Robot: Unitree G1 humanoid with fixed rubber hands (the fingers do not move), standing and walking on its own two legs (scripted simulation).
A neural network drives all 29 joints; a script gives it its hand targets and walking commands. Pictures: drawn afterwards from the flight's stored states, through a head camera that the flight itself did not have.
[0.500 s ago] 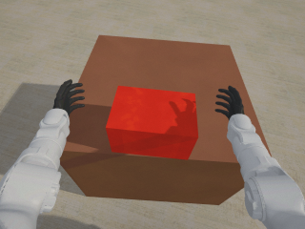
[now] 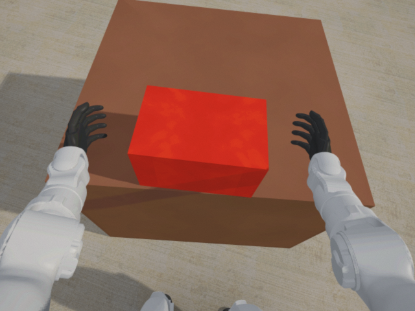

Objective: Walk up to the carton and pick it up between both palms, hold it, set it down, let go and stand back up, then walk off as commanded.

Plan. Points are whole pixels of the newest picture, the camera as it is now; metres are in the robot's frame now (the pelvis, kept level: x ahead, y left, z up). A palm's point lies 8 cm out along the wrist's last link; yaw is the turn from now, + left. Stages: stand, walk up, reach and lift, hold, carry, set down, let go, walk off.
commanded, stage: reach and lift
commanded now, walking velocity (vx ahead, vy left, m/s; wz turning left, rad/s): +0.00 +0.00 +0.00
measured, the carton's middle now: (201, 143) +0.48 +0.00 -0.06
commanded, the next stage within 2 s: none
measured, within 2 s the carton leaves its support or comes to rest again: neither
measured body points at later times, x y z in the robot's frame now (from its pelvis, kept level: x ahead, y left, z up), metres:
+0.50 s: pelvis -0.01 +0.00 -0.03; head +0.15 +0.01 +0.39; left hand +0.45 +0.22 -0.04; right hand +0.42 -0.22 -0.04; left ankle +0.04 +0.13 -0.71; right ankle -0.02 -0.14 -0.71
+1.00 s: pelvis -0.01 +0.00 -0.03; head +0.14 +0.01 +0.40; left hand +0.46 +0.20 -0.03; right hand +0.43 -0.19 -0.03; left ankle +0.04 +0.13 -0.71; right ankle -0.02 -0.14 -0.71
